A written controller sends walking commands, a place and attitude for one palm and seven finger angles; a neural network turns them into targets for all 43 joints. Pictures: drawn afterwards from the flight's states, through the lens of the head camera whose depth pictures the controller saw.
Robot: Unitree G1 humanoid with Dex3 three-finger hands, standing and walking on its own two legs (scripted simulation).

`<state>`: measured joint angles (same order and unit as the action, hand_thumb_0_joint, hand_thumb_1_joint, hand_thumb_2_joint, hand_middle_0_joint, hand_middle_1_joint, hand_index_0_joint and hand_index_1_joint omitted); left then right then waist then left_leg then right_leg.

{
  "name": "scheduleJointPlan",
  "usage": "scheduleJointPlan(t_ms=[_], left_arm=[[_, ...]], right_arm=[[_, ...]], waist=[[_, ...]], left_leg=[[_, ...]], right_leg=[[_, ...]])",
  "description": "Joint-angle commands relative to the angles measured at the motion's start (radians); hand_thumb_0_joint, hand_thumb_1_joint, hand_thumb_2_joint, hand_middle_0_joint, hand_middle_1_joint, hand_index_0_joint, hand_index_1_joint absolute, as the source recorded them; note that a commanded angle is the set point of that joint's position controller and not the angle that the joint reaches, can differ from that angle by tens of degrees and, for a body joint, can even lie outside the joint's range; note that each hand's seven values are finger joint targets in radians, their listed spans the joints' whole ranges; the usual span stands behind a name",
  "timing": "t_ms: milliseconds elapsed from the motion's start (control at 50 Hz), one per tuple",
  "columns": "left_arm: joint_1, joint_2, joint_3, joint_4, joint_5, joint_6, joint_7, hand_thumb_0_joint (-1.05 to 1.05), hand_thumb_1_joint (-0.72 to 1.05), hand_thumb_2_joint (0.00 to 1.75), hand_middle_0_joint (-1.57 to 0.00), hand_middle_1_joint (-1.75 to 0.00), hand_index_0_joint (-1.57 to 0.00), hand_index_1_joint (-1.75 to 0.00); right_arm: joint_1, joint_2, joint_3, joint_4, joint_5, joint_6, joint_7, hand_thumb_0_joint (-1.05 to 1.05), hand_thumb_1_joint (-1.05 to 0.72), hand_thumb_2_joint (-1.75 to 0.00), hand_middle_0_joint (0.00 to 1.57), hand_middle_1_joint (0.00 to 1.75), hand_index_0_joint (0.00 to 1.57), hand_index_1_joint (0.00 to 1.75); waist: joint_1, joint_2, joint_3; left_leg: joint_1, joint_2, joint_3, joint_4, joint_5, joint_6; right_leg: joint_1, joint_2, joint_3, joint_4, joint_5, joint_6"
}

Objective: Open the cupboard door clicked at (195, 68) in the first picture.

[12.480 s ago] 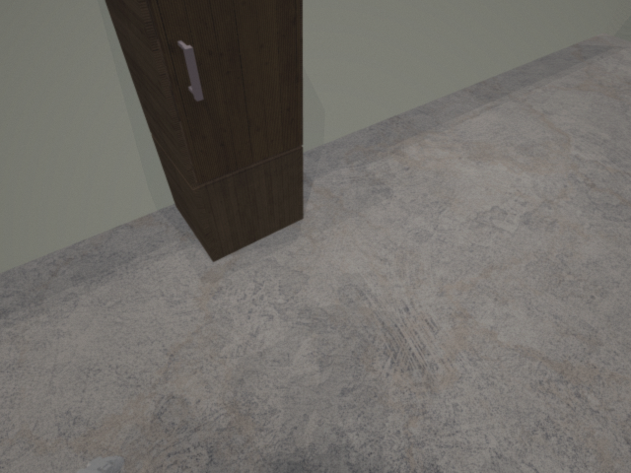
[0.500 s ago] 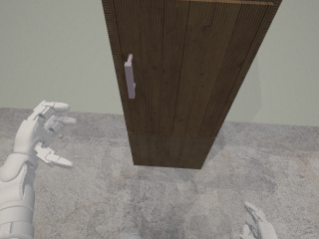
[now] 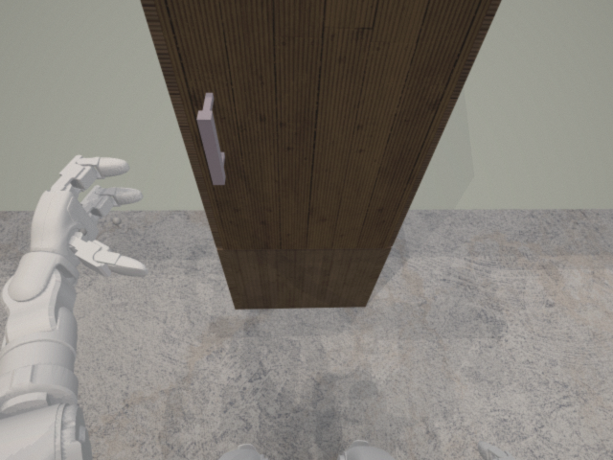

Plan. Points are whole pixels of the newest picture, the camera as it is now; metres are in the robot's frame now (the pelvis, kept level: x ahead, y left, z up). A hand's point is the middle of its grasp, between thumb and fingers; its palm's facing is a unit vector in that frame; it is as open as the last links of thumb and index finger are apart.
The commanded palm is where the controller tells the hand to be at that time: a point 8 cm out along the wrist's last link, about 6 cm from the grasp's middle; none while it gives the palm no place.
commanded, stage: move the hooked fingers beside the handle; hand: left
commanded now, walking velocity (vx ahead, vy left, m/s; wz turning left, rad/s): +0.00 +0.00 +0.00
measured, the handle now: (214, 141) +0.55 +0.15 +0.06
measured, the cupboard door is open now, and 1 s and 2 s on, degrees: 0 0 0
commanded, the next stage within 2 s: slide the fingers in behind the handle in 1.66 s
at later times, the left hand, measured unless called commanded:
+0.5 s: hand (141, 186) +0.45 +0.23 +0.07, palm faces +0.02 -1.00 +0.00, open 14.0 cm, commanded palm +0.44 +0.28 +0.07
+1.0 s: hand (163, 154) +0.52 +0.22 +0.07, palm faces +0.03 -1.00 +0.00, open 14.0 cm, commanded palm +0.48 +0.26 +0.07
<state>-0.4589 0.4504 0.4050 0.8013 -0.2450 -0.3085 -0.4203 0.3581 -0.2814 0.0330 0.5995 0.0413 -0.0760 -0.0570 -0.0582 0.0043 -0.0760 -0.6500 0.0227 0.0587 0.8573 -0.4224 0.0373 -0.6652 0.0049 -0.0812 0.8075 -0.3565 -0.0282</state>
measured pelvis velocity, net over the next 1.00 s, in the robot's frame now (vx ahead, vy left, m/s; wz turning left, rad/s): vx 0.00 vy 0.01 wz -0.03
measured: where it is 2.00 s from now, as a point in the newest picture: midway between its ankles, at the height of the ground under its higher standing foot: outside the picture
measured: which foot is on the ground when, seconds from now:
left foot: down 0.00-1.00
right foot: down 0.00-1.00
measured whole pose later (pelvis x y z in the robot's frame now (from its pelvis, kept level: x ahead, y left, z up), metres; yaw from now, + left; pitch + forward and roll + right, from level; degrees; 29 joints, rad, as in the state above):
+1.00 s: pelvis +0.00 +0.01 -0.02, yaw -2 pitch +20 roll -3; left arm -0.90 0.59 0.47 1.20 -0.09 -0.37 -0.30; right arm 0.44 -0.28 0.04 0.60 0.00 0.07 -0.01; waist -0.18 0.01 -0.09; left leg -0.85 0.05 0.07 0.96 -0.46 0.05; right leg -0.86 0.02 -0.07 0.88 -0.37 -0.02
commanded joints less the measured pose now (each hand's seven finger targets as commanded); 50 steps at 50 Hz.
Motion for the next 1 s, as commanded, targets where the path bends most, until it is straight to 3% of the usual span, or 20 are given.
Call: scheduleJointPlan(t_ms=[0, 60, 120, 160, 200, 240, 360, 440, 500, 540, 600, 620, 660, 700, 720, 780, 820, 880, 920, 980], left_arm=[[-0.367, 0.263, 0.034, -0.194, -0.006, -0.075, 0.025, 0.00, -0.50, 0.30, -0.30, -1.20, -0.30, -1.20], [-0.398, 0.271, 0.047, -0.153, 0.002, -0.082, 0.042, 0.00, -0.50, 0.30, -0.30, -1.20, -0.30, -1.20], [-0.482, 0.293, 0.052, -0.075, 0.010, -0.090, 0.047, 0.00, -0.50, 0.30, -0.30, -1.20, -0.30, -1.20], [-0.491, 0.323, 0.067, -0.065, 0.026, -0.102, 0.045, 0.00, -0.50, 0.30, -0.30, -1.20, -0.30, -1.20], [-0.545, 0.286, 0.025, -0.053, 0.032, -0.112, 0.041, 0.00, -0.50, 0.30, -0.30, -1.20, -0.30, -1.20], [-0.540, 0.296, 0.042, -0.036, 0.030, -0.121, 0.043, 0.00, -0.50, 0.30, -0.30, -1.20, -0.30, -1.20], [-0.620, 0.270, 0.009, 0.039, 0.045, -0.116, 0.053, 0.00, -0.50, 0.30, -0.30, -1.20, -0.30, -1.20], [-0.647, 0.331, 0.056, 0.053, 0.060, -0.128, 0.075, 0.00, -0.50, 0.30, -0.30, -1.20, -0.30, -1.20], [-0.738, 0.312, 0.019, 0.103, 0.075, -0.131, 0.086, 0.00, -0.50, 0.30, -0.30, -1.20, -0.30, -1.20], [-0.781, 0.353, 0.041, 0.095, 0.087, -0.140, 0.095, 0.00, -0.50, 0.30, -0.30, -1.20, -0.30, -1.20], [-0.813, 0.332, 0.027, 0.104, 0.090, -0.152, 0.102, 0.00, -0.50, 0.30, -0.30, -1.20, -0.30, -1.20], [-0.815, 0.363, 0.051, 0.105, 0.093, -0.154, 0.106, 0.00, -0.50, 0.30, -0.30, -1.20, -0.30, -1.20], [-0.808, 0.313, 0.010, 0.160, 0.098, -0.139, 0.104, 0.00, -0.50, 0.30, -0.30, -1.20, -0.30, -1.20], [-0.816, 0.361, 0.045, 0.209, 0.105, -0.125, 0.114, 0.00, -0.50, 0.30, -0.30, -1.20, -0.30, -1.20], [-0.857, 0.360, 0.031, 0.193, 0.112, -0.123, 0.115, 0.00, -0.50, 0.30, -0.30, -1.20, -0.30, -1.20], [-0.866, 0.386, 0.048, 0.201, 0.128, -0.125, 0.132, 0.00, -0.50, 0.30, -0.30, -1.20, -0.30, -1.20], [-0.911, 0.407, 0.059, 0.190, 0.132, -0.136, 0.140, 0.00, -0.50, 0.30, -0.30, -1.20, -0.30, -1.20], [-0.844, 0.420, 0.081, 0.225, 0.137, -0.134, 0.140, 0.00, -0.50, 0.30, -0.30, -1.20, -0.30, -1.20], [-0.806, 0.470, 0.120, 0.202, 0.140, -0.136, 0.133, 0.00, -0.50, 0.30, -0.30, -1.20, -0.30, -1.20], [-0.759, 0.417, 0.092, 0.151, 0.128, -0.134, 0.117, 0.00, -0.50, 0.30, -0.30, -1.20, -0.30, -1.20]], right_arm=[[0.039, -0.158, -0.060, -0.109, -0.001, -0.023, -0.008, 0.00, -0.90, -0.90, 0.20, 0.30, 0.20, 0.30], [0.052, -0.157, -0.062, -0.095, -0.005, -0.012, -0.006, 0.00, -0.90, -0.90, 0.20, 0.30, 0.20, 0.30], [0.062, -0.162, -0.058, -0.080, -0.005, 0.000, -0.008, 0.00, -0.90, -0.90, 0.20, 0.30, 0.20, 0.30], [0.069, -0.162, -0.058, -0.081, -0.008, 0.008, -0.008, 0.00, -0.90, -0.90, 0.20, 0.30, 0.20, 0.30], [0.077, -0.158, -0.057, -0.077, -0.010, 0.016, -0.003, 0.00, -0.90, -0.90, 0.20, 0.30, 0.20, 0.30], [0.090, -0.163, -0.063, -0.070, -0.012, 0.024, 0.000, 0.00, -0.90, -0.90, 0.20, 0.30, 0.20, 0.30], [0.105, -0.164, -0.062, -0.058, -0.015, 0.051, 0.006, 0.00, -0.90, -0.90, 0.20, 0.30, 0.20, 0.30], [0.122, -0.169, -0.063, -0.056, -0.021, 0.069, 0.009, 0.00, -0.90, -0.90, 0.20, 0.30, 0.20, 0.30], [0.131, -0.170, -0.055, -0.047, -0.024, 0.078, 0.008, 0.00, -0.90, -0.90, 0.20, 0.30, 0.20, 0.30], [0.143, -0.177, -0.059, -0.042, -0.027, 0.080, 0.008, 0.00, -0.90, -0.90, 0.20, 0.30, 0.20, 0.30], [0.157, -0.174, -0.057, -0.036, -0.033, 0.083, 0.013, 0.00, -0.90, -0.90, 0.20, 0.30, 0.20, 0.30], [0.167, -0.180, -0.060, -0.031, -0.035, 0.088, 0.014, 0.00, -0.90, -0.90, 0.20, 0.30, 0.20, 0.30], [0.171, -0.175, -0.056, -0.028, -0.034, 0.094, 0.018, 0.00, -0.90, -0.90, 0.20, 0.30, 0.20, 0.30], [0.188, -0.185, -0.054, -0.026, -0.038, 0.102, 0.017, 0.00, -0.90, -0.90, 0.20, 0.30, 0.20, 0.30], [0.188, -0.185, -0.053, -0.029, -0.038, 0.104, 0.018, 0.00, -0.90, -0.90, 0.20, 0.30, 0.20, 0.30], [0.202, -0.185, -0.052, -0.034, -0.043, 0.112, 0.022, 0.00, -0.90, -0.90, 0.20, 0.30, 0.20, 0.30], [0.216, -0.189, -0.052, -0.031, -0.048, 0.117, 0.024, 0.00, -0.90, -0.90, 0.20, 0.30, 0.20, 0.30], [0.225, -0.188, -0.052, -0.041, -0.050, 0.124, 0.030, 0.00, -0.90, -0.90, 0.20, 0.30, 0.20, 0.30], [0.232, -0.191, -0.054, -0.055, -0.052, 0.132, 0.032, 0.00, -0.90, -0.90, 0.20, 0.30, 0.20, 0.30], [0.228, -0.180, -0.058, -0.071, -0.047, 0.146, 0.038, 0.00, -0.90, -0.90, 0.20, 0.30, 0.20, 0.30]], waist=[[0.001, 0.091, -0.343], [-0.008, 0.091, -0.346], [-0.025, 0.028, -0.327], [-0.014, 0.090, -0.364], [-0.032, 0.112, -0.366], [-0.027, 0.083, -0.416], [-0.050, 0.101, -0.383], [-0.042, 0.099, -0.426], [-0.079, 0.075, -0.363], [-0.081, 0.104, -0.422], [-0.083, 0.153, -0.446], [-0.085, 0.138, -0.480], [-0.098, 0.142, -0.440], [-0.099, 0.100, -0.412], [-0.110, 0.119, -0.426], [-0.106, 0.123, -0.439], [-0.118, 0.125, -0.470], [-0.099, 0.131, -0.477], [-0.078, 0.129, -0.514], [-0.069, 0.141, -0.518]], left_leg=[[0.160, -0.008, -0.081, -0.119, 0.347, -0.015], [0.164, -0.006, -0.079, -0.115, 0.332, -0.016], [0.112, -0.007, -0.076, -0.108, 0.288, -0.008], [0.123, -0.009, -0.074, -0.100, 0.328, -0.011], [0.153, -0.005, -0.082, -0.085, 0.359, -0.012], [0.178, 0.000, -0.087, -0.077, 0.389, -0.014], [0.164, 0.002, -0.093, -0.066, 0.380, -0.017], [0.153, 0.002, -0.094, -0.056, 0.389, -0.016], [0.105, 0.002, -0.101, -0.055, 0.327, -0.011], [0.129, 0.002, -0.104, -0.046, 0.327, -0.012], [0.164, 0.004, -0.113, -0.034, 0.368, -0.018], [0.177, 0.008, -0.117, -0.027, 0.401, -0.020], [0.155, 0.008, -0.111, -0.025, 0.390, -0.020], [0.110, 0.007, -0.114, -0.026, 0.361, -0.014], [0.107, 0.006, -0.108, -0.023, 0.352, -0.012], [0.089, 0.004, -0.105, -0.018, 0.346, -0.011], [0.108, 0.007, -0.112, -0.007, 0.369, -0.010], [0.090, 0.005, -0.099, -0.005, 0.379, -0.011], [0.085, 0.005, -0.094, -0.005, 0.426, -0.010], [0.109, 0.007, -0.086, -0.010, 0.461, -0.011]], right_leg=[[0.191, 0.023, 0.057, -0.064, 0.281, -0.002], [0.168, 0.022, 0.058, -0.069, 0.269, 0.003], [0.181, 0.022, 0.066, -0.068, 0.260, 0.006], [0.188, 0.019, 0.069, -0.054, 0.290, 0.002], [0.145, 0.023, 0.062, -0.045, 0.291, -0.001], [0.146, 0.026, 0.062, -0.042, 0.304, 0.004], [0.085, 0.027, 0.054, -0.035, 0.280, 0.006], [0.103, 0.028, 0.059, -0.025, 0.293, 0.005], [0.065, 0.030, 0.055, -0.025, 0.251, 0.005], [0.061, 0.030, 0.062, -0.022, 0.245, 0.008], [0.031, 0.034, 0.056, -0.010, 0.248, 0.002], [0.036, 0.035, 0.055, -0.005, 0.268, 0.004], [0.012, 0.034, 0.053, -0.010, 0.262, 0.007], [0.018, 0.037, 0.052, -0.009, 0.249, 0.006], [0.019, 0.036, 0.058, -0.011, 0.253, 0.010], [0.027, 0.036, 0.060, -0.008, 0.254, 0.009], [0.016, 0.040, 0.059, 0.000, 0.263, 0.010], [0.045, 0.040, 0.063, -0.001, 0.282, 0.009], [0.096, 0.042, 0.066, 0.009, 0.337, 0.007], [0.107, 0.045, 0.062, 0.004, 0.366, 0.008]])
